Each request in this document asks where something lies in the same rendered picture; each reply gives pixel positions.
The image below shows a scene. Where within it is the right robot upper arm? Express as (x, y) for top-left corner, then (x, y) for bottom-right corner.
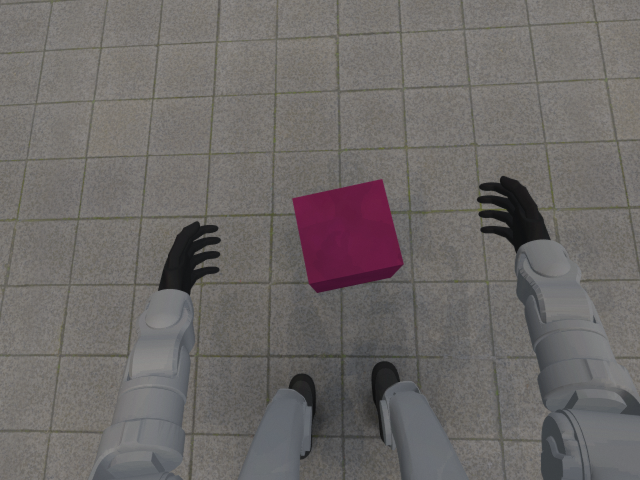
(541, 408), (640, 480)

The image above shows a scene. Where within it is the left robot forearm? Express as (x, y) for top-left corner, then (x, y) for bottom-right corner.
(88, 289), (195, 480)

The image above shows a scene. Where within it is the robot right hand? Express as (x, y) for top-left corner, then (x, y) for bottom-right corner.
(477, 176), (551, 254)

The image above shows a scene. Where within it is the right robot forearm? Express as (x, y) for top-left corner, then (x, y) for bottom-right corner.
(515, 239), (640, 416)

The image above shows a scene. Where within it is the carton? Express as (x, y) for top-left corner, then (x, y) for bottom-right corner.
(292, 179), (404, 293)

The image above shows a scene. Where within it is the right robot thigh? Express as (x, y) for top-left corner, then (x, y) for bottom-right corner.
(379, 391), (469, 480)

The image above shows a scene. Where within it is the robot left foot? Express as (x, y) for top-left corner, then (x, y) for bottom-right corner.
(289, 374), (316, 460)

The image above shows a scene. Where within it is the robot left hand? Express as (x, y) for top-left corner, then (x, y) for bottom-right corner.
(158, 221), (221, 296)

